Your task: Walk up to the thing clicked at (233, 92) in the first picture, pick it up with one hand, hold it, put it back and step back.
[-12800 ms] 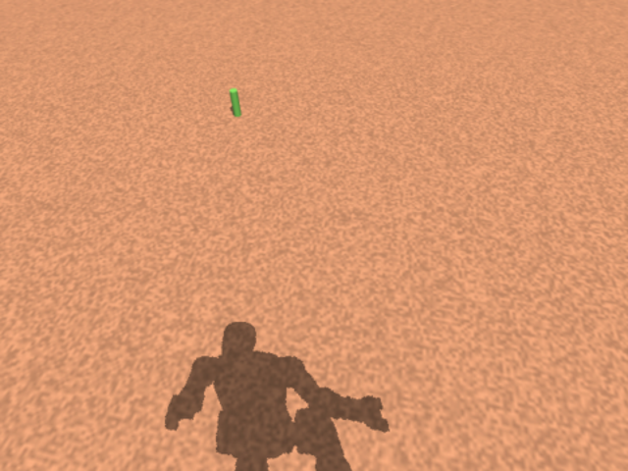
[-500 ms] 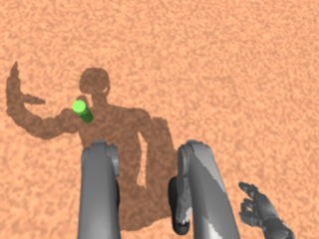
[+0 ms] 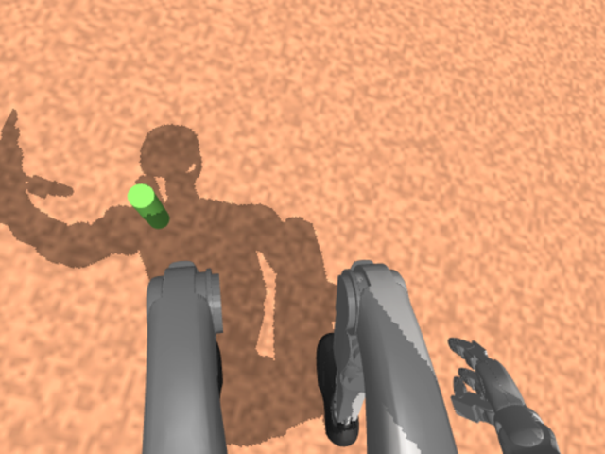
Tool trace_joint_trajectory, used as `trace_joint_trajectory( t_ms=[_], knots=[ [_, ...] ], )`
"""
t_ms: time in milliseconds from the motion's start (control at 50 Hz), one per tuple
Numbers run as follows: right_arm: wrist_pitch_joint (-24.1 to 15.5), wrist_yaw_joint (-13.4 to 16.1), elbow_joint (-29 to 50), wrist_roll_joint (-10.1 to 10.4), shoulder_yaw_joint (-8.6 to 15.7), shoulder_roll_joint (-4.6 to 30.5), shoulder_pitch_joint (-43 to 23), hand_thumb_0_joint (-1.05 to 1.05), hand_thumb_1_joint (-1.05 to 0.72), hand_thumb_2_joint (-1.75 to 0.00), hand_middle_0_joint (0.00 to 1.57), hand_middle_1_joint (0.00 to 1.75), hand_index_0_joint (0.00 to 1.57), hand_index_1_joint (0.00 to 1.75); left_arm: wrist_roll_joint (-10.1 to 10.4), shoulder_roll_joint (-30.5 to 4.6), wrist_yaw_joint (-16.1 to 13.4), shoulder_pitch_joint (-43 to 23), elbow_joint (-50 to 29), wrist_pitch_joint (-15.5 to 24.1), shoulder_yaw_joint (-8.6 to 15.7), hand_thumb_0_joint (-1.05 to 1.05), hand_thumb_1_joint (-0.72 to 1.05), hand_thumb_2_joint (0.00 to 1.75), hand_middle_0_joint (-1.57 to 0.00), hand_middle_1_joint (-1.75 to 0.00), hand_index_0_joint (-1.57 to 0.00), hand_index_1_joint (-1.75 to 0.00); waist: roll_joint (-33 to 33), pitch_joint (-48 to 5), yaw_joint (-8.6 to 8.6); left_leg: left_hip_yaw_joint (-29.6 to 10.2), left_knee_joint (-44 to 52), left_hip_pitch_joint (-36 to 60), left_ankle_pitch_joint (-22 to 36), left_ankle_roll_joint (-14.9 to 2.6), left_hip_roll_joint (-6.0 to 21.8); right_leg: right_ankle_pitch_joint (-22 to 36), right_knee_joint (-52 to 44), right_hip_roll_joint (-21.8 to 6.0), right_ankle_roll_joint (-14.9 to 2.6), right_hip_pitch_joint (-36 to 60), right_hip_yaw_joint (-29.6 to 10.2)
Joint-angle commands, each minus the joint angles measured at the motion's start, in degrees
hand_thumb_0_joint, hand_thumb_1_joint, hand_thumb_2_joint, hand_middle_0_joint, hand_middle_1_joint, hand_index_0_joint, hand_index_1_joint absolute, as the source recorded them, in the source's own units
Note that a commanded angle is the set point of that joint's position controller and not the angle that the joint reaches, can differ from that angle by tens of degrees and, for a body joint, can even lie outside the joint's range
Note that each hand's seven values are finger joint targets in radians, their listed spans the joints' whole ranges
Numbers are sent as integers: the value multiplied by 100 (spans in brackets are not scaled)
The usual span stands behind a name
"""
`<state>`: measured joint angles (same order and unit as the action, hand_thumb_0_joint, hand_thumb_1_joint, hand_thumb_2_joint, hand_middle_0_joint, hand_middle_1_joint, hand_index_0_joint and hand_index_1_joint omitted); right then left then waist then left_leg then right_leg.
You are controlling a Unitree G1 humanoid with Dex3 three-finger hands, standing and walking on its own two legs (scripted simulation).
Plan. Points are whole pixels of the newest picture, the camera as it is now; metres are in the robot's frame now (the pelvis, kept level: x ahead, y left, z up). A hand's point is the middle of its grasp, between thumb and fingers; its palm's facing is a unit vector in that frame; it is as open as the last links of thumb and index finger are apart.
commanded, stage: go down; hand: left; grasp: from the side
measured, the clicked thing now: (150, 208) +0.46 +0.25 -0.31
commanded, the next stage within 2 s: approach in 0.60 s
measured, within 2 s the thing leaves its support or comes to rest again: neither
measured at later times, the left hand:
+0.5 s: hand out of the picture +0.37 +0.41 -0.01, palm faces +0.17 -0.95 -0.27, open 16.5 cm
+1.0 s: hand out of the picture +0.37 +0.39 -0.07, palm faces +0.15 -0.99 -0.07, open 16.8 cm
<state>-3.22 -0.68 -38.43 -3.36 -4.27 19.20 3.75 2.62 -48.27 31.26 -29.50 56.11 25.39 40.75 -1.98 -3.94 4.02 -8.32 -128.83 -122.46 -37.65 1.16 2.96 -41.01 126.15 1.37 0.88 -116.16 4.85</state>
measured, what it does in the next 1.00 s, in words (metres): stands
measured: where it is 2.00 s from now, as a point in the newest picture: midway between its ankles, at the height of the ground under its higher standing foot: (272, 409)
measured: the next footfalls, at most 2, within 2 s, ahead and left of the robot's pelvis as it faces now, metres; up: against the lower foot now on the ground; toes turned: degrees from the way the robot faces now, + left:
none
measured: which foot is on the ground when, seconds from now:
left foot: down 0.00-1.00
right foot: down 0.00-1.00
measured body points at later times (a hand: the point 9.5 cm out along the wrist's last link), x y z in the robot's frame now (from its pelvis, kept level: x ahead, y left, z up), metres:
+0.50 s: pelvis +0.00 +0.00 -0.01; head +0.20 +0.07 +0.39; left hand +0.35 +0.46 +0.00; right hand +0.17 -0.27 -0.11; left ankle +0.09 +0.13 -0.35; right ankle +0.09 -0.12 -0.35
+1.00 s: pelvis +0.00 +0.00 -0.03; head +0.21 +0.09 +0.35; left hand +0.36 +0.44 -0.06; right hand +0.17 -0.27 -0.12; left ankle +0.09 +0.13 -0.35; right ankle +0.09 -0.12 -0.35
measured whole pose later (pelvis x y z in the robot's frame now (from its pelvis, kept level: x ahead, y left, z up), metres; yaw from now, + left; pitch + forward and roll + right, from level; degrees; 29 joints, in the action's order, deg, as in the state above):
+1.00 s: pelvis +0.00 +0.00 -0.03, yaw -2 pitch +28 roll -8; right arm -7.3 -1.0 -38.9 -4.3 -8.0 20.4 1.6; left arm 14.4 -47.4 40.8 -31.1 64.1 33.1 42.7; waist -4.6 -1.2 5.3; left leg -10.2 -135.4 -126.5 -38.1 1.2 3.1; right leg -40.9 131.6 2.3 1.2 -119.7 6.0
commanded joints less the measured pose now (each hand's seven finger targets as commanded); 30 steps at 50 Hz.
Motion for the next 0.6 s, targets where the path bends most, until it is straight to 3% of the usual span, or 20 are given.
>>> trace_joint_trajectory(
  t_ms=[0, 40, 120, 140, 260, 320, 360, 380, 400, 440, 520, 540, 580],
  knots=[
    [-128, 118, 327, 2, 433, 1320, 644, 0, -86, -89, 20, 30, 20, 30, 250, -2362, -33, -937, -1105, 368, 515, 0, -35, 23, 0, -20, 0, -17, 1385, -3560, -238, 431, 1561, 2785, 506, -272, -22, 725, -1417, 106, -310, 1408, 169],
    [-128, 120, 271, -4, 424, 1343, 651, 0, -87, -89, 20, 30, 20, 30, 270, -2310, -1, -892, -1059, 368, 517, 0, -36, 22, 0, -20, -1, -17, 1423, -3489, -223, 378, 1568, 2847, 470, -260, -14, 694, -1351, 113, -325, 1254, 197],
    [-124, 124, 354, 13, 421, 1377, 595, 0, -87, -89, 20, 30, 20, 30, 299, -2627, -6, -891, -1263, 384, 694, 0, -36, 22, 0, -19, 0, -17, 1505, -3607, -328, 377, 1599, 2839, 452, -253, -13, 669, -1321, 116, -332, 1321, 200],
    [-118, 124, 281, 8, 397, 1375, 626, 0, -87, -89, 20, 30, 20, 30, 330, -2413, 35, -846, -1106, 370, 595, 0, -36, 23, 0, -20, 0, -17, 1631, -3473, -272, 302, 1636, 2922, 481, -227, 4, 717, -1207, 109, -346, 1146, 236],
    [-150, 123, 332, 23, 417, 1394, 617, 0, -87, -89, 20, 30, 20, 30, 436, -2122, 159, -764, -1079, 348, 481, 0, -37, 21, 0, -19, -1, -16, 1533, -3366, -164, 253, 1550, 2928, 571, -232, 8, 819, -1211, 112, -338, 1020, 273],
    [-185, 127, 341, 40, 436, 1412, 604, 0, -87, -89, 20, 30, 20, 30, 484, -2195, 193, -890, -1340, 384, 500, 0, -37, 20, 0, -18, -1, -16, 1649, -3470, -216, 237, 1618, 2987, 398, -220, 12, 702, -1172, 97, -343, 983, 267],
    [-184, 135, 355, 47, 455, 1449, 613, 0, -87, -89, 20, 30, 20, 30, 493, -2398, 180, -859, -1425, 381, 657, 0, -36, 20, 0, -18, -1, -16, 1679, -3619, -267, 211, 1657, 3103, 365, -211, 7, 682, -1177, 101, -340, 1026, 266],
    [-185, 138, 296, 56, 438, 1426, 640, 0, -87, -89, 20, 30, 20, 30, 507, -2403, 181, -931, -1486, 380, 611, 0, -36, 21, 0, -18, -1, -15, 1722, -3577, -281, 237, 1659, 3062, 338, -206, 9, 653, -1182, 101, -341, 1033, 243],
    [-189, 140, 287, 54, 435, 1397, 646, 0, -87, -89, 20, 30, 20, 30, 532, -2168, 188, -890, -1367, 369, 516, 0, -35, 21, 0, -19, -1, -16, 1595, -3556, -180, 253, 1599, 3000, 383, -219, -5, 696, -1211, 102, -328, 1076, 251],
    [-209, 157, 285, 54, 422, 1408, 625, 0, -87, -89, 20, 30, 20, 30, 579, -2468, 153, -904, -1457, 366, 720, 0, -36, 20, 0, -18, -1, -15, 1503, -3627, -304, 359, 1519, 2901, 497, -246, -26, 754, -1280, 112, -318, 1235, 178],
    [-205, 162, 275, 58, 393, 1375, 619, 0, -87, -89, 20, 30, 20, 30, 574, -2355, 162, -756, -1187, 326, 693, 0, -38, 20, 0, -18, -1, -16, 1509, -3434, -269, 354, 1519, 2826, 575, -247, -28, 783, -1227, 105, -334, 1155, 202],
    [-210, 155, 310, 49, 371, 1379, 601, 0, -87, -89, 20, 30, 20, 30, 577, -2453, 167, -674, -1114, 310, 786, 0, -36, 21, 0, -18, -1, -16, 1408, -3437, -304, 368, 1479, 2725, 665, -256, -32, 849, -1236, 119, -323, 1285, 206],
    [-197, 158, 344, 51, 375, 1398, 584, 0, -87, -89, 20, 30, 20, 30, 569, -2326, 218, -697, -1006, 298, 698, 0, -37, 21, 0, -18, -1, -16, 1435, -3328, -233, 322, 1506, 2767, 651, -254, -16, 844, -1207, 113, -328, 1175, 234]
  ],
)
